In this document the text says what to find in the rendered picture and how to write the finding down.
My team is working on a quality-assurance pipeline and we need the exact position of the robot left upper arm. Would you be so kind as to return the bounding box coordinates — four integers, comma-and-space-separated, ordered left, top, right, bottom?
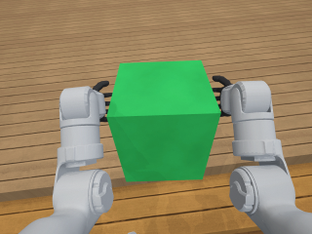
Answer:
19, 169, 114, 234

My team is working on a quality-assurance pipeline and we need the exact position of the robot right hand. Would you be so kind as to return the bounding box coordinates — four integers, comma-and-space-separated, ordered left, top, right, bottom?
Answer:
212, 75, 233, 117

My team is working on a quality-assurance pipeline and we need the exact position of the carton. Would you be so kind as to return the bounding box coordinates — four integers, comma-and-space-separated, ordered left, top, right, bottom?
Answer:
106, 60, 221, 182

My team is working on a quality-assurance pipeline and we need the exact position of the robot left forearm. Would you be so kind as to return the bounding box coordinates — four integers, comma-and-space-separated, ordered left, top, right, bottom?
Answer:
52, 86, 106, 208

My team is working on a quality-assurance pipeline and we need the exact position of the robot right upper arm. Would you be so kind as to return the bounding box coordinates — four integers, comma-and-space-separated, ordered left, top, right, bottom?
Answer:
229, 165, 312, 234

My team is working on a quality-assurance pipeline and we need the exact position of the robot right forearm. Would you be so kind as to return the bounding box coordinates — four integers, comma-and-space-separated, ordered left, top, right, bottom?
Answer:
220, 80, 295, 200

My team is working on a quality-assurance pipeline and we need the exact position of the robot left hand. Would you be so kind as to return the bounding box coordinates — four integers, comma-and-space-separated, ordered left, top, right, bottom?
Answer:
93, 81, 113, 123

